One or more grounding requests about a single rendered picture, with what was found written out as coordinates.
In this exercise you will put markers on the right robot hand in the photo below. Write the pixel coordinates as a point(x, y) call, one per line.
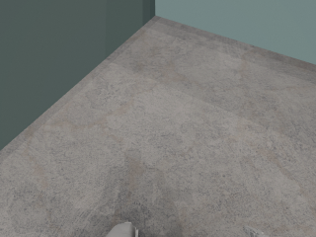
point(253, 232)

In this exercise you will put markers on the left robot thigh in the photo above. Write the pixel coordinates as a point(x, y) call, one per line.
point(124, 230)

